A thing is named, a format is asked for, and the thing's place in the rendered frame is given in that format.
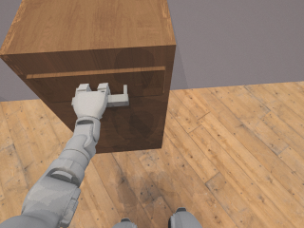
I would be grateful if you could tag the left robot hand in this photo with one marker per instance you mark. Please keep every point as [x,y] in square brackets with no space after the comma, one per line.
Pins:
[88,103]

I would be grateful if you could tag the cabinet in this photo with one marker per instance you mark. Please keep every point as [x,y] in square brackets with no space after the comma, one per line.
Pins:
[49,36]

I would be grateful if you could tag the robot left forearm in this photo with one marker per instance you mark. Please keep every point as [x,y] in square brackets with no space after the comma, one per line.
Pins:
[75,157]

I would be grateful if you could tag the handle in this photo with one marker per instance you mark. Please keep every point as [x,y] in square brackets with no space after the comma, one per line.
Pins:
[113,100]

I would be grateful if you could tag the robot shin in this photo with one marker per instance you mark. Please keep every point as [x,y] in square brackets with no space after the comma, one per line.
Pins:
[181,209]
[125,219]

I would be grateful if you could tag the robot right shin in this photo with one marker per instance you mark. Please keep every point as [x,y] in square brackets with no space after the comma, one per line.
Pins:
[181,209]

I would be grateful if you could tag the left robot upper arm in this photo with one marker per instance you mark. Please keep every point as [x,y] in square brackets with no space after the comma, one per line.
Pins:
[51,205]

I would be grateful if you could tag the robot left shin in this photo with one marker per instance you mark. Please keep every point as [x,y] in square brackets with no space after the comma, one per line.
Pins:
[125,219]

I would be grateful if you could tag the drawer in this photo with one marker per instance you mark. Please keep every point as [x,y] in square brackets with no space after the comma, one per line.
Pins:
[61,86]

